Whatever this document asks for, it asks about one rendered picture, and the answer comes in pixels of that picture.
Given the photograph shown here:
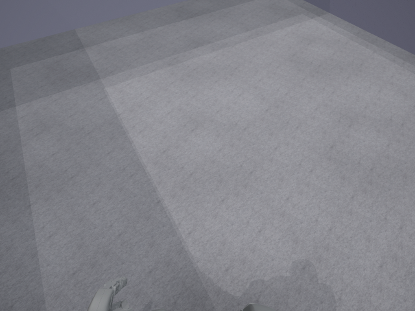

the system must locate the left robot hand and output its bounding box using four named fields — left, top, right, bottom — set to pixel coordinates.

left=87, top=277, right=132, bottom=311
